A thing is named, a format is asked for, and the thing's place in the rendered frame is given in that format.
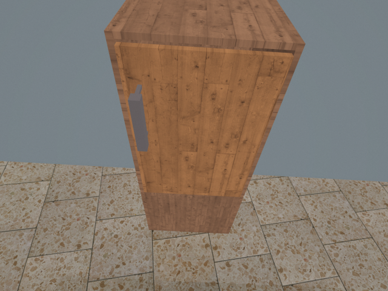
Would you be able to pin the handle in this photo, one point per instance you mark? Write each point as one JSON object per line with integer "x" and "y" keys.
{"x": 138, "y": 119}

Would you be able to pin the cupboard door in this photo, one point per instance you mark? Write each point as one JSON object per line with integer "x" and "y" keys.
{"x": 206, "y": 112}

